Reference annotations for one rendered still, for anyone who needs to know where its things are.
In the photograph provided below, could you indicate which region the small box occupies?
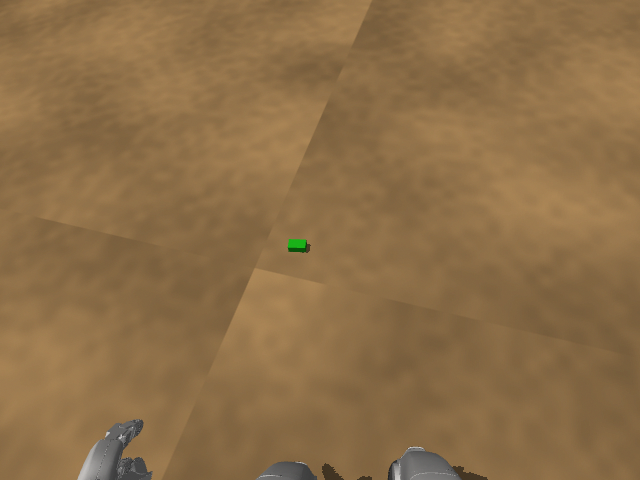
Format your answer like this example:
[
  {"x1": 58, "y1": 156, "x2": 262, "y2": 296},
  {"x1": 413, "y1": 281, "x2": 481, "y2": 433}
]
[{"x1": 288, "y1": 239, "x2": 307, "y2": 252}]

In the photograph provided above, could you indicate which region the left robot hand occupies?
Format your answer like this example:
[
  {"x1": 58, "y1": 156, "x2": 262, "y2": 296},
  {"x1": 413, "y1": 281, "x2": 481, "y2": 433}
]
[{"x1": 77, "y1": 419, "x2": 153, "y2": 480}]

